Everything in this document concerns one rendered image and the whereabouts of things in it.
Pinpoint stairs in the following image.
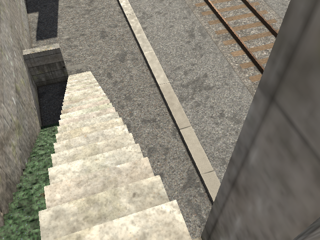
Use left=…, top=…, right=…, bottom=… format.
left=38, top=71, right=192, bottom=240

